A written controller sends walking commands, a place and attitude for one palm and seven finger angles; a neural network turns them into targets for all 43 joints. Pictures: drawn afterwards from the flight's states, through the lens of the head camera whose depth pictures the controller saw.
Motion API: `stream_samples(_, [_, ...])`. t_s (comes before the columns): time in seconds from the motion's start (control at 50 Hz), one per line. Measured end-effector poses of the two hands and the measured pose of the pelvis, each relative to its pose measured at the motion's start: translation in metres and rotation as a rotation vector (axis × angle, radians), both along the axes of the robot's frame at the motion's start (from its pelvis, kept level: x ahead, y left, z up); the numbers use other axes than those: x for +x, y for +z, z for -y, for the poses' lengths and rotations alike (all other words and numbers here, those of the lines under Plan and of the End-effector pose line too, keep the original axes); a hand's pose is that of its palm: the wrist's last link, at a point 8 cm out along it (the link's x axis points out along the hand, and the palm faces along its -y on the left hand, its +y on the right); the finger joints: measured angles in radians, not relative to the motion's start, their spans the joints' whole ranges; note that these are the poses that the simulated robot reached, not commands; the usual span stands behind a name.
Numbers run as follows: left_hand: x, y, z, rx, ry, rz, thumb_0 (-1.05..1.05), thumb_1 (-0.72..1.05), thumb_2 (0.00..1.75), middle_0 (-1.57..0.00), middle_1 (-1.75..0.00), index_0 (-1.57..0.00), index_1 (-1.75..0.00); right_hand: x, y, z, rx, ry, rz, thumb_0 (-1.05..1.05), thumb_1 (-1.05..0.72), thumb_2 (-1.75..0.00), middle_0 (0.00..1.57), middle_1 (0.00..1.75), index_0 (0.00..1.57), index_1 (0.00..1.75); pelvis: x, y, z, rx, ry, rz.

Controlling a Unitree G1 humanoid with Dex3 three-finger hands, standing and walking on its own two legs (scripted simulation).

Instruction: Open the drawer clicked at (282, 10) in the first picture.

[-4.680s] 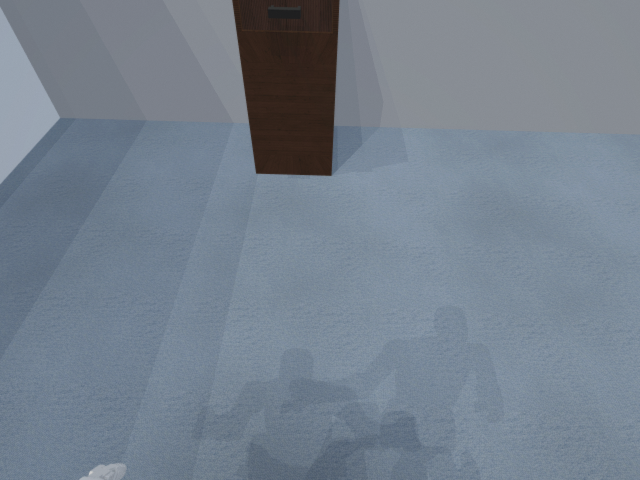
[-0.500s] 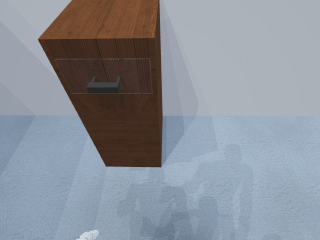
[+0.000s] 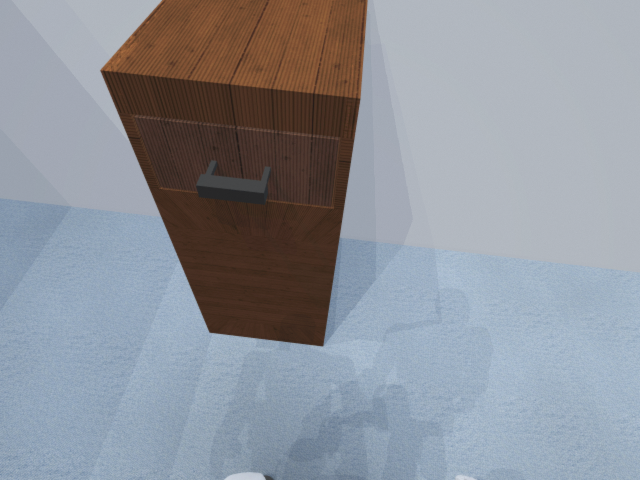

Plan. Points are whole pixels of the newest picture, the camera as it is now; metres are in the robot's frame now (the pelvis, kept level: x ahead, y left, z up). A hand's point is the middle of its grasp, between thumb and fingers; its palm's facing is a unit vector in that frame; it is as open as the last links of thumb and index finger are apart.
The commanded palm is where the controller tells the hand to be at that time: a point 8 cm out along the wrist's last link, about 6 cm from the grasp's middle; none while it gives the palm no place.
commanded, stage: come to a stop and stand still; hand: left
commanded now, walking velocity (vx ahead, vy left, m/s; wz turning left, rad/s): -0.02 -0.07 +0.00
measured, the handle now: (236, 179) +0.56 +0.21 +0.00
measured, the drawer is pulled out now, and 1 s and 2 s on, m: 0.00 0.00 0.00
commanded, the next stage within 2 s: look again from close up in 0.68 s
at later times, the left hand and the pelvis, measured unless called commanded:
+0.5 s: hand out of the picture +0.01 +0.12 -0.17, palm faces +0.05 -0.97 -0.22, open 7.3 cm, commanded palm none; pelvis -0.03 -0.07 +0.00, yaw +1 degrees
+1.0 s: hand out of the picture -0.03 +0.13 -0.18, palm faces +0.05 -0.98 -0.17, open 7.4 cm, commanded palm none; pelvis -0.02 -0.03 +0.00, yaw +1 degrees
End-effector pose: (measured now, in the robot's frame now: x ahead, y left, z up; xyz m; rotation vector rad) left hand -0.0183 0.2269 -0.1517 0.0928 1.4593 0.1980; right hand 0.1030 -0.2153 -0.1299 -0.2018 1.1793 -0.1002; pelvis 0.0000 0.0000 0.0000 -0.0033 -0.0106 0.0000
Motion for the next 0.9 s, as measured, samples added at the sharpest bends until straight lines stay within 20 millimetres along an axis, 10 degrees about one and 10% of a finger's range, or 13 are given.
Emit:
stream_samples(0.34, [0.014,0.022,0.047,0.075,-0.067,0.113,0.01,0.91,0.9,-0.2,-0.3,-0.19,-0.3,-0.097,-0.023,0.073,0.038,-0.112,-0.15,0.0,-0.92,-0.9,0.2,0.3,0.2,0.3,-0.021,0.0,0.053,0.021,-0.001,-0.003])
stream_samples(0.54, [0.016,0.015,0.065,0.045,-0.053,0.124,0.01,0.94,0.9,-0.2,-0.3,-0.2,-0.3,-0.155,-0.018,0.074,0.03,-0.106,-0.296,0.01,-0.91,-0.9,0.19,0.3,0.2,0.3,-0.027,0.003,0.069,0.01,0.008,0.018])
stream_samples(0.9, [-0.023,0.009,0.066,-0.001,-0.057,0.044,0.01,0.91,0.9,-0.2,-0.3,-0.2,-0.3,-0.137,-0.019,0.046,0.047,-0.105,-0.219,0.01,-0.92,-0.9,0.2,0.3,0.2,0.3,-0.025,0.0,0.046,-0.02,0.0,-0.005])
